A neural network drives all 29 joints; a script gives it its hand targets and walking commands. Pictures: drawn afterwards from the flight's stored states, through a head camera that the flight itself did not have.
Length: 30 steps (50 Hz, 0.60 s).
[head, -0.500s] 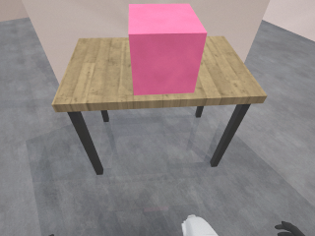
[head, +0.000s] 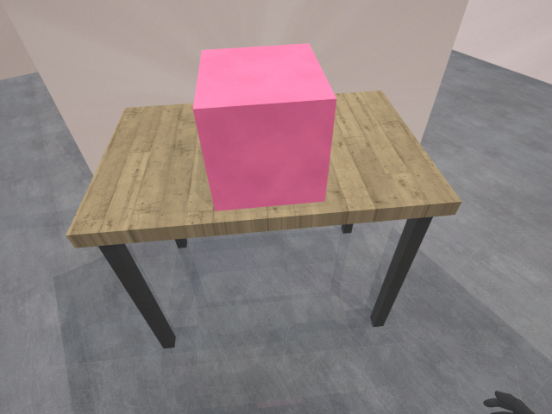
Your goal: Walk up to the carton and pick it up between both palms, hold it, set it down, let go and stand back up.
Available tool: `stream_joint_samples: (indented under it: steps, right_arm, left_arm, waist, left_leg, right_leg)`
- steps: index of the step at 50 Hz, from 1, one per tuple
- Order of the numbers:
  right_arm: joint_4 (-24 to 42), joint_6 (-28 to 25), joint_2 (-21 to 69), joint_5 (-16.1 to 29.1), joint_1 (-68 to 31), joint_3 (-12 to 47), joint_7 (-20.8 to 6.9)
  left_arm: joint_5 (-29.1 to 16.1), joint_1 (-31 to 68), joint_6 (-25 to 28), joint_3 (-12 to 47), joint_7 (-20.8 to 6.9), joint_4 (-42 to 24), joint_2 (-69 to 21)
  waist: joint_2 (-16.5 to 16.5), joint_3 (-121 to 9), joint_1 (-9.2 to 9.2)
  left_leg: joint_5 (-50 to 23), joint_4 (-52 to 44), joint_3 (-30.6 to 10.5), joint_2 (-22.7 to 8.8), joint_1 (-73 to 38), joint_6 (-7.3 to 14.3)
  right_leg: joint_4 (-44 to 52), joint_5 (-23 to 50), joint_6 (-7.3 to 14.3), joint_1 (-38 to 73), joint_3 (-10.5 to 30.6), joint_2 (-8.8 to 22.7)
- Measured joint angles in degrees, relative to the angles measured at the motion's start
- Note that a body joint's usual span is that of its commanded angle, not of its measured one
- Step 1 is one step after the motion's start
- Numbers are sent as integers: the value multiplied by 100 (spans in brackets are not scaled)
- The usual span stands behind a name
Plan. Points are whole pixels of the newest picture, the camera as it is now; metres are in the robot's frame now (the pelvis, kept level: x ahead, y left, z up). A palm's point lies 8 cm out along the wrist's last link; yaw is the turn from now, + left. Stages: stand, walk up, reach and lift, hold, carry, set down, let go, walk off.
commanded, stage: walk up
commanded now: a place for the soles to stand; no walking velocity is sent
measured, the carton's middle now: (263, 125) +0.73 +0.03 +0.06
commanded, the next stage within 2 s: none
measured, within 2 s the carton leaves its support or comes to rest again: neither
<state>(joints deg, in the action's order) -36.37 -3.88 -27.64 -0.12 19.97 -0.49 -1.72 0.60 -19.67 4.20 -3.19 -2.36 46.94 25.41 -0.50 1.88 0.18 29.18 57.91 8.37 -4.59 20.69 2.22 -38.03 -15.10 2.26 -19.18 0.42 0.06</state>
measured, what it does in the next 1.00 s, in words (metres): walks ahead: left foot, then right foot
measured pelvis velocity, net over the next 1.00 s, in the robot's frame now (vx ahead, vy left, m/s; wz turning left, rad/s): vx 0.15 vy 0.02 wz -0.01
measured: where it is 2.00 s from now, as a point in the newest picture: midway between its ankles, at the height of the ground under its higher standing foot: outside the picture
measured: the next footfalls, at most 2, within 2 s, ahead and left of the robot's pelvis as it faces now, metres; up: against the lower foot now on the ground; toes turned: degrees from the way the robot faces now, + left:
left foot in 0.10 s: +0.09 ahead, +0.12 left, +0.00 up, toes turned +9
right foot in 0.48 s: +0.25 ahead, -0.12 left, +0.00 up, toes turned -1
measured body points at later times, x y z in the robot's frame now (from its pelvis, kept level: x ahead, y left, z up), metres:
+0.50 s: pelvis +0.08 +0.00 -0.01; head +0.11 +0.01 +0.44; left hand +0.19 +0.33 -0.11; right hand +0.17 -0.33 -0.09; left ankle +0.05 +0.11 -0.72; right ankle +0.19 -0.12 -0.72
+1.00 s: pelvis +0.15 +0.02 -0.01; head +0.17 +0.04 +0.44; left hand +0.26 +0.34 -0.13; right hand +0.24 -0.30 -0.08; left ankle +0.16 +0.11 -0.72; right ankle +0.20 -0.11 -0.72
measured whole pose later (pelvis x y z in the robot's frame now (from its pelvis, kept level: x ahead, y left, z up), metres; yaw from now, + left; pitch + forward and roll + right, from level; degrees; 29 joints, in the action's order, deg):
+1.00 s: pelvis +0.15 +0.02 -0.01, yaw -1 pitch -1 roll -1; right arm -38.1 -5.0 -25.3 -0.1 20.8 -0.5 0.3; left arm 0.6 -12.6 2.4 -2.4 -1.2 48.3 25.5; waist -2.2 3.2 0.2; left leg 24.4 45.9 8.9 -4.0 20.4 2.4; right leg -44.8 -21.8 2.6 -25.2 -0.1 0.6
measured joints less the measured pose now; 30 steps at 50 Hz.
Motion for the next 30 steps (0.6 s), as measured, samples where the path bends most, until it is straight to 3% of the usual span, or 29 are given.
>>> stream_joint_samples:
  steps: [5,7,11,16,24,26,30]
  right_arm:
    - [3,-111,-66,0,24,-2,2]
    - [-63,-134,-18,0,62,0,36]
    - [-96,-156,66,0,117,0,87]
    - [-97,-210,68,0,117,1,111]
    - [-98,-160,64,0,116,1,113]
    - [-103,-118,84,0,82,1,113]
    - [-98,41,114,0,84,0,112]
  left_arm:
    - [0,29,-46,-8,0,-140,-4]
    - [1,169,-127,2,-1,-74,-5]
    - [0,388,-139,9,-2,-19,0]
    - [0,472,-139,10,-7,8,2]
    - [0,663,-109,5,-8,-8,4]
    - [0,614,-55,-15,20,-7,1]
    - [0,414,-52,-13,44,39,2]
  waist:
    - [12,-14,7]
    - [-60,48,9]
    - [-114,31,3]
    - [-119,28,0]
    - [-121,17,-2]
    - [-106,72,-2]
    - [-84,65,0]
  left_leg:
    - [-265,-1459,-15,4,-47,0]
    - [-784,-1360,39,28,-37,9]
    - [-742,-1450,51,39,-94,36]
    - [-619,-1480,55,41,-104,41]
    - [-326,-1388,58,41,-206,-24]
    - [-218,-890,44,-3,-160,-26]
    - [-104,9,39,2,-52,-26]
  right_leg:
    - [-382,-372,22,-285,3,-14]
    - [-1366,-771,18,-595,121,-71]
    - [-2304,-631,-92,-1240,140,-101]
    - [-2029,-521,-148,-1656,145,-13]
    - [-266,-323,11,-1133,-87,116]
    - [-271,361,-22,-1040,-88,87]
    - [-375,75,-20,-645,-89,82]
